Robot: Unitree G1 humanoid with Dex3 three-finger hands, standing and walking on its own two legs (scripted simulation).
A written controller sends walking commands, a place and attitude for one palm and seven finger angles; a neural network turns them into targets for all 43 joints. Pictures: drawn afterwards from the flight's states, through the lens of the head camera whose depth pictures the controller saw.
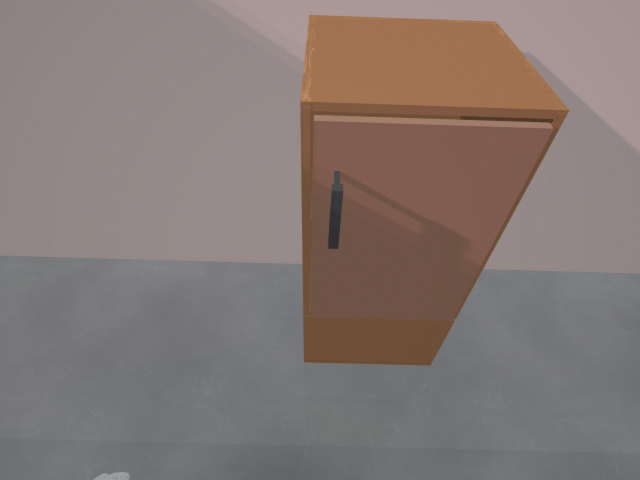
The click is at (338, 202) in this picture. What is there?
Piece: cupboard door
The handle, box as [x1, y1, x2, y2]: [328, 171, 342, 248]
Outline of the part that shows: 339,171 334,171 334,183 332,184 328,248 337,248 342,200 342,184 339,183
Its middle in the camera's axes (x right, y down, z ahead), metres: +0.03 -0.05 +0.72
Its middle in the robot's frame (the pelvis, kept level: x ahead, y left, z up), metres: +0.57 +0.00 -0.02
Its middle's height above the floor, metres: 0.75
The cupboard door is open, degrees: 0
